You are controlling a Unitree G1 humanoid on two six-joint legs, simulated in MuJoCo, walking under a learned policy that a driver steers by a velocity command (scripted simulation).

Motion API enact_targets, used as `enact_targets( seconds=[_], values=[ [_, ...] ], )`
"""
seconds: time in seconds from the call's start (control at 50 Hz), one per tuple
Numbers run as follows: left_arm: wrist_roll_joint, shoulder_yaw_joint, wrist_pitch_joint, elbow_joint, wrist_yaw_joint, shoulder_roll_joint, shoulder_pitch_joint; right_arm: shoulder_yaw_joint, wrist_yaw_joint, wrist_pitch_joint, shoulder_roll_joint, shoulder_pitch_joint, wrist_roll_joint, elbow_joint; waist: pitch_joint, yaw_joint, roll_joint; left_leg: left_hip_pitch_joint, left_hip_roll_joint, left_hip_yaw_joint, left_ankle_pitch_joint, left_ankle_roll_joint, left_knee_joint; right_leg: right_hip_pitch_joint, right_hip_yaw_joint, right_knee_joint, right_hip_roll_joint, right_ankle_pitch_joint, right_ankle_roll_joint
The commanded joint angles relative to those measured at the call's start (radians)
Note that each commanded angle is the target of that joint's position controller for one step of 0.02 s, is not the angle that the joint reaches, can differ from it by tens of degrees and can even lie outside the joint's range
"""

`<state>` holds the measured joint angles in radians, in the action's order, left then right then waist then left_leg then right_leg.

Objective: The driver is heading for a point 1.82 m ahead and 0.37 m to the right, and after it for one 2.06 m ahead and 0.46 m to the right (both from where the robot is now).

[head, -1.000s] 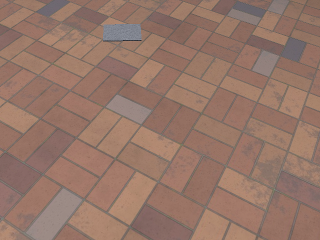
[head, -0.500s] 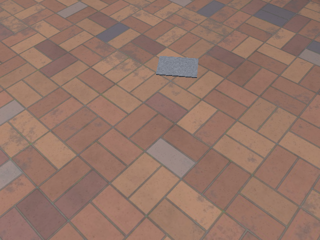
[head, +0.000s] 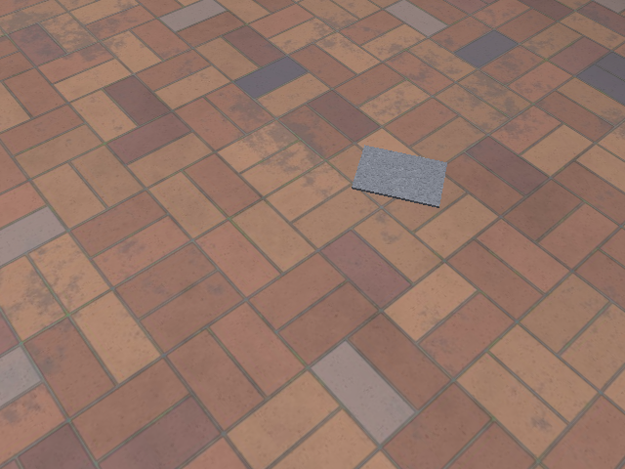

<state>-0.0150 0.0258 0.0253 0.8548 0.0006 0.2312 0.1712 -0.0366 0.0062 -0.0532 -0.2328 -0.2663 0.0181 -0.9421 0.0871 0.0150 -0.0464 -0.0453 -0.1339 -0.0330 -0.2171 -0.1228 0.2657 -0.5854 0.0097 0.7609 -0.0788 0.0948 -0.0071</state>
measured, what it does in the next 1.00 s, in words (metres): steps on the spot, turning right: right foot, then left foot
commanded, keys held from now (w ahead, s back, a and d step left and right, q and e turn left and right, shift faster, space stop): e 0.50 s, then no key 0.50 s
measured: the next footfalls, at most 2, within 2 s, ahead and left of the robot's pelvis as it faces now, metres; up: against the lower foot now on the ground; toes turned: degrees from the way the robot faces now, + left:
right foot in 0.14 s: +0.17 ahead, -0.10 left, +0.00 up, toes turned -5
left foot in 0.64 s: +0.16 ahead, +0.09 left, +0.00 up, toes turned -23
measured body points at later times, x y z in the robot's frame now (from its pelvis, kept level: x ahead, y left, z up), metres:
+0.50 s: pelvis +0.08 -0.02 +0.00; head +0.11 -0.04 +0.44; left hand +0.22 +0.24 -0.12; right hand +0.14 -0.30 -0.13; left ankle +0.13 +0.13 -0.70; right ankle +0.13 -0.10 -0.74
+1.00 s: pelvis +0.09 +0.02 +0.00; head +0.11 +0.02 +0.45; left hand +0.27 +0.23 -0.14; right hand +0.08 -0.25 -0.13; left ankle +0.12 +0.11 -0.74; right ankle +0.01 -0.08 -0.75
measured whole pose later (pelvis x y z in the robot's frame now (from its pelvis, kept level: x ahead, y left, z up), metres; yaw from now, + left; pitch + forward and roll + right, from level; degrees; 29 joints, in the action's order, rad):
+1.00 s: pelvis +0.09 +0.02 +0.00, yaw -21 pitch +0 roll +0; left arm 0.00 0.04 -0.05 0.92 -0.03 0.25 0.19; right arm 0.00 0.03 0.00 -0.22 -0.23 0.02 -0.86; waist 0.04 0.01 -0.02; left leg -0.20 -0.04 0.01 -0.25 -0.04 0.46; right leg -0.12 -0.07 0.40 0.03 0.27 0.00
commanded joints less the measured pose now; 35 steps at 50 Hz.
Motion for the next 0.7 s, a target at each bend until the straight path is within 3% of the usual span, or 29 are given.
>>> enact_targets(
  seconds=[0.02,0.08,0.1,0.12,0.14,0.16,0.18,0.22,0.24,0.28,0.32,0.42,0.48,0.54,0.58,0.62,0.64,0.66,0.68,0.7],
  values=[
    [0.002,0.01,0.006,-0.038,-0.004,0.069,0.014,-0.018,0.02,-0.003,-0.124,-0.043,0.006,0.018,-0.096,0.016,0.129,0.049,0.28,0.002,0.894,-0.012,0.042,0.124,0.042,-0.071,0.051,-0.022,-0.025],
    [-0.013,0.023,0.013,-0.03,-0.006,0.097,0.068,-0.027,0.041,0.013,-0.148,-0.017,-0.002,0.02,-0.091,-0.008,0.134,0.094,0.321,0.011,0.97,-0.027,0.181,0.164,0.059,-0.134,0.092,0.118,-0.066],
    [-0.014,0.028,0.017,-0.015,-0.008,0.1,0.119,-0.03,0.047,0.018,-0.156,-0.006,-0.004,0.024,-0.103,-0.03,0.128,0.098,0.32,0.011,0.979,-0.023,0.265,0.206,0.062,-0.185,0.109,0.13,-0.086],
    [-0.016,0.034,0.026,0.004,-0.01,0.104,0.197,-0.035,0.05,0.023,-0.168,0.013,-0.008,0.03,-0.124,-0.08,0.094,0.064,0.296,-0.012,0.902,0.0,0.405,0.298,0.04,-0.295,0.106,0.004,-0.11],
    [-0.02,0.054,0.034,0.012,-0.016,0.176,0.284,-0.038,0.051,0.018,-0.176,0.026,-0.01,0.066,-0.196,-0.118,-0.002,-0.083,0.217,-0.057,0.593,0.044,0.664,0.474,-0.145,-0.312,-0.029,-0.469,-0.174],
    [-0.007,0.077,0.023,0.002,-0.018,0.265,0.263,-0.021,0.037,0.023,-0.075,-0.047,-0.018,0.096,-0.255,-0.041,-0.21,-0.39,-0.016,-0.08,-0.374,0.096,0.987,0.658,-0.488,-0.306,-0.296,-1.051,-0.38],
    [0.033,0.072,0.013,0.002,-0.007,0.233,0.259,-0.013,0.03,0.041,-0.074,-0.073,0.012,0.078,-0.336,-0.037,-0.1,-0.395,0.047,0.086,-0.423,0.097,1.039,0.619,-0.536,-0.355,-0.313,-0.889,-0.423],
    [0.013,0.059,-0.015,-0.035,-0.01,0.151,0.125,-0.024,0.028,0.054,-0.108,0.033,0.009,0.093,-0.122,-0.022,0.03,-0.475,0.109,0.093,-0.306,0.113,1.016,0.419,-0.402,-0.424,-0.2,-0.464,-0.356],
    [0.01,0.052,-0.024,-0.045,-0.013,0.127,0.095,-0.028,0.027,0.059,-0.12,0.064,0.012,0.108,-0.09,-0.012,0.032,-0.478,0.127,0.088,-0.259,0.122,0.954,0.376,-0.361,-0.452,-0.146,-0.351,-0.312],
    [0.005,0.056,-0.03,-0.048,-0.016,0.133,0.092,-0.023,0.022,0.078,-0.102,0.039,0.017,0.111,-0.123,0.0,-0.012,-0.427,0.118,0.069,-0.202,0.144,0.887,0.345,-0.307,-0.465,-0.082,-0.293,-0.272],
    [0.003,0.067,-0.028,-0.049,-0.012,0.164,0.107,-0.018,0.023,0.087,-0.086,0.031,0.008,0.118,-0.155,-0.002,-0.019,-0.419,0.113,0.064,-0.195,0.161,0.808,0.36,-0.305,-0.462,-0.062,-0.258,-0.254],
    [-0.003,0.084,-0.049,-0.066,-0.01,0.193,0.116,-0.019,0.034,0.1,-0.103,0.106,0.001,0.159,-0.149,-0.043,-0.072,-0.445,0.117,0.081,-0.184,0.176,0.658,0.37,-0.401,-0.504,-0.047,0.096,-0.226],
    [-0.008,0.092,-0.058,-0.077,-0.008,0.201,0.107,-0.018,0.037,0.092,-0.106,0.128,-0.004,0.18,-0.137,-0.055,-0.078,-0.427,0.109,0.091,-0.185,0.17,0.587,0.365,-0.456,-0.509,-0.044,0.173,-0.216],
    [-0.012,0.093,-0.063,-0.087,-0.003,0.196,0.081,-0.014,0.04,0.079,-0.108,0.092,-0.013,0.182,-0.151,-0.05,-0.088,-0.357,0.096,0.084,-0.202,0.149,0.5,0.364,-0.477,-0.492,-0.044,0.123,-0.206],
    [-0.013,0.09,-0.068,-0.088,0.0,0.186,0.061,-0.012,0.043,0.07,-0.107,0.045,-0.018,0.177,-0.156,-0.036,-0.097,-0.27,0.082,0.069,-0.205,0.126,0.395,0.343,-0.486,-0.475,-0.04,0.07,-0.189],
    [-0.001,0.085,-0.076,-0.088,-0.003,0.177,0.036,-0.009,0.046,0.06,-0.098,-0.037,-0.015,0.159,-0.148,0.007,-0.08,-0.128,0.075,0.052,-0.094,0.092,0.155,0.283,-0.474,-0.437,-0.007,0.098,-0.139],
    [0.006,0.076,-0.074,-0.09,-0.008,0.151,0.048,-0.016,0.052,0.054,-0.131,-0.033,-0.005,0.162,-0.123,-0.003,-0.012,-0.08,0.142,0.132,-0.092,0.068,0.026,0.223,-0.435,-0.382,0.046,0.21,-0.088],
    [0.01,0.059,-0.071,-0.09,-0.01,0.088,0.118,-0.024,0.056,0.052,-0.199,0.001,0.013,0.192,-0.145,-0.047,0.192,-0.039,0.385,0.397,-0.19,0.017,-0.085,0.156,-0.294,-0.17,0.154,0.361,-0.036],
    [0.0,0.075,-0.064,-0.1,-0.018,0.142,0.064,-0.037,0.046,0.054,-0.261,0.078,0.023,0.216,-0.052,-0.028,0.266,-0.203,0.512,0.558,-0.068,-0.09,-0.117,0.072,-0.139,-0.012,0.273,0.45,-0.017],
    [-0.017,0.082,-0.062,-0.092,-0.017,0.174,0.053,-0.025,0.04,0.049,-0.202,0.072,0.022,0.207,-0.044,-0.04,0.159,-0.261,0.485,0.499,0.042,-0.118,-0.082,0.144,-0.188,0.127,0.209,0.413,-0.012]
  ],
)
Keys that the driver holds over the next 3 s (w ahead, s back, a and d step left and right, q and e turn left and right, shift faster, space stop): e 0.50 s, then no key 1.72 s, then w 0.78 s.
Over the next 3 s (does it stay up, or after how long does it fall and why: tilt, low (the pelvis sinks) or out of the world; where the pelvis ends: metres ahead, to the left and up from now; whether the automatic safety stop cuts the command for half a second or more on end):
stays up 0.36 -0.08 -0.03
